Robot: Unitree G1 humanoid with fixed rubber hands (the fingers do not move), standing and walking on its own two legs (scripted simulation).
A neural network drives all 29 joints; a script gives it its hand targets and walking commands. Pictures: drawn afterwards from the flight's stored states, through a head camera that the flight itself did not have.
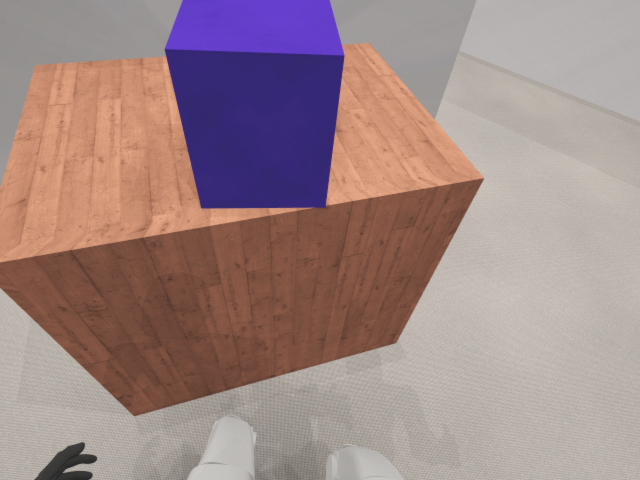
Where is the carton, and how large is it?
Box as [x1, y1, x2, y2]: [165, 0, 344, 208]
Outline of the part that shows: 183,0 167,41 165,52 201,208 325,207 344,55 329,0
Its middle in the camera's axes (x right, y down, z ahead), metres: -0.09 -0.21 +0.59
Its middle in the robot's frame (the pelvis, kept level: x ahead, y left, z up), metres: +0.62 +0.10 +0.14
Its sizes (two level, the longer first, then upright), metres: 0.210 0.200 0.250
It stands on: a pedestal, 0.71 m high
